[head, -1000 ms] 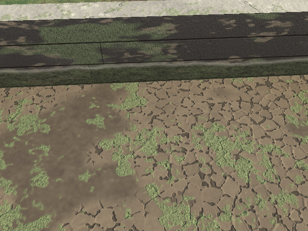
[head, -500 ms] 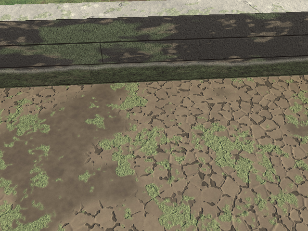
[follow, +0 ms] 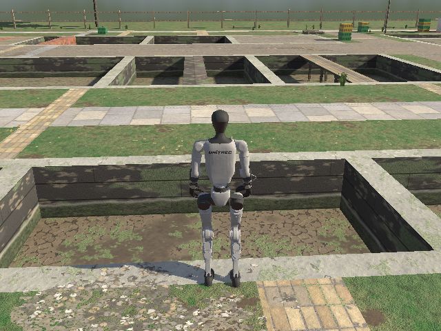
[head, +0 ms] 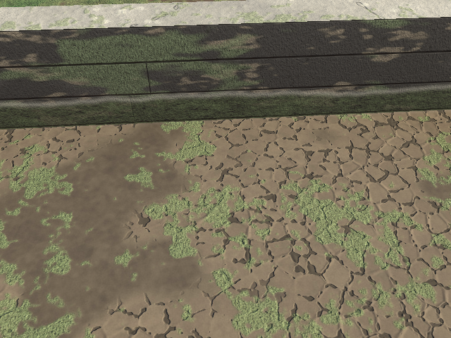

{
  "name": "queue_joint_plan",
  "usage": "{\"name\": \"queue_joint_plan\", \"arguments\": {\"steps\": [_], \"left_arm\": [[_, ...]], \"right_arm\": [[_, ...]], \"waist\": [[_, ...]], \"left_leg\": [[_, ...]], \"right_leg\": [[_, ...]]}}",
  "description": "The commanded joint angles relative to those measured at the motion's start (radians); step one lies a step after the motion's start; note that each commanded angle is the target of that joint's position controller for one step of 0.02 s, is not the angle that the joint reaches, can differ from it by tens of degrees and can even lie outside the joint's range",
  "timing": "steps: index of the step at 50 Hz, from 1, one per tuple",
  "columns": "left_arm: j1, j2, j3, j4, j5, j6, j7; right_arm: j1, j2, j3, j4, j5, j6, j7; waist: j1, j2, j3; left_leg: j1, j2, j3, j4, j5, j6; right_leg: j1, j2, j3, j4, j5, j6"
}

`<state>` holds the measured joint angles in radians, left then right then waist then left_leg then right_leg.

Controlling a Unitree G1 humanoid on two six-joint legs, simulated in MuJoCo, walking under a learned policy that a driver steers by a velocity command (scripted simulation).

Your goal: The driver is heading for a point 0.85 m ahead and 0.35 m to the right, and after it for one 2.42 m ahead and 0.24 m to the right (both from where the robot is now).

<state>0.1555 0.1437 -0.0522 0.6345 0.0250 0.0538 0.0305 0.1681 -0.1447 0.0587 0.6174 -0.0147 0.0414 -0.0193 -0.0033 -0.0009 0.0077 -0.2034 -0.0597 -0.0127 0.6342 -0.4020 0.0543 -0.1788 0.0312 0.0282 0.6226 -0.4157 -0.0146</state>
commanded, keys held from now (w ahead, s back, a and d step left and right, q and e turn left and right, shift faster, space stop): w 0.76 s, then no key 0.24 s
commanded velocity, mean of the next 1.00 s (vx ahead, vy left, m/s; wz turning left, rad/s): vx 0.45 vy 0.00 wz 0.00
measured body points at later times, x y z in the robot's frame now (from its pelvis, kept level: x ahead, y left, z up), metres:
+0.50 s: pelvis +0.00 +0.00 +0.00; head +0.00 +0.00 +0.45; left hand +0.17 +0.20 -0.10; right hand +0.17 -0.20 -0.09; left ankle -0.04 +0.09 -0.72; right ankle -0.05 -0.11 -0.72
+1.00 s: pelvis +0.01 +0.00 +0.01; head +0.01 +0.00 +0.46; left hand +0.15 +0.20 -0.10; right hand +0.15 -0.20 -0.09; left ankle -0.04 +0.09 -0.72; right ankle -0.05 -0.11 -0.72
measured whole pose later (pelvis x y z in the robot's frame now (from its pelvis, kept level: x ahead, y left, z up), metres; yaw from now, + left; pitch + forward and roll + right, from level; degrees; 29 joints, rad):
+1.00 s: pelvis +0.01 +0.00 +0.01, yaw +0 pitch -1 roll +0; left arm 0.21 0.15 -0.05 0.70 0.01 0.04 0.03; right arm 0.22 -0.15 0.06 0.68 -0.01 0.03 -0.01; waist -0.01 -0.01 -0.01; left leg -0.12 -0.06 -0.02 0.45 -0.32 0.05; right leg -0.09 0.03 0.04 0.44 -0.33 -0.01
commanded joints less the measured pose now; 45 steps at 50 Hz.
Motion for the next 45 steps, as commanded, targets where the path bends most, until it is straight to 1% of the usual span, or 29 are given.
{"name": "queue_joint_plan", "arguments": {"steps": [1, 39, 42, 43, 44, 45], "left_arm": [[-0.061, 0.061, 0.016, -0.086, 0.000, -0.016, 0.002], [-0.051, 0.059, 0.015, -0.081, 0.000, -0.015, 0.002], [-0.033, 0.054, 0.009, -0.058, -0.002, -0.015, 0.001], [-0.021, 0.054, 0.008, -0.049, 0.001, -0.014, 0.000], [-0.004, 0.075, 0.013, -0.032, -0.001, -0.015, 0.000], [-0.006, 0.087, 0.016, -0.024, -0.004, -0.017, -0.002]], "right_arm": [[-0.057, -0.064, -0.018, -0.086, 0.000, -0.016, -0.002], [-0.048, -0.061, -0.016, -0.082, 0.000, -0.016, -0.002], [-0.033, -0.047, -0.006, -0.063, 0.000, -0.020, 0.000], [-0.031, -0.056, -0.007, -0.051, 0.000, -0.023, 0.002], [-0.011, -0.063, -0.011, -0.041, -0.001, -0.024, 0.003], [-0.008, -0.068, -0.013, -0.039, -0.002, -0.023, 0.005]], "waist": [[0.000, 0.005, -0.054], [0.000, 0.003, -0.057], [0.002, -0.004, -0.023], [0.005, 0.012, -0.011], [-0.001, -0.009, 0.007], [-0.006, -0.014, 0.014]], "left_leg": [[0.008, 0.069, -0.080, -0.087, 0.392, 0.009], [0.009, 0.072, -0.082, -0.095, 0.379, 0.010], [0.005, 0.087, -0.099, -0.165, 0.352, 0.000], [0.001, 0.094, -0.111, -0.198, 0.335, -0.003], [0.020, 0.095, -0.113, -0.230, 0.328, -0.003], [0.039, 0.096, -0.116, -0.240, 0.357, -0.008]], "right_leg": [[0.001, -0.033, 0.041, -0.061, 0.342, -0.009], [0.004, -0.035, 0.047, -0.070, 0.331, -0.010], [0.019, -0.058, 0.077, -0.152, 0.319, -0.006], [0.039, -0.065, 0.085, -0.190, 0.318, -0.004], [0.031, -0.072, 0.092, -0.206, 0.329, -0.007], [0.032, -0.077, 0.096, -0.216, 0.357, -0.008]]}}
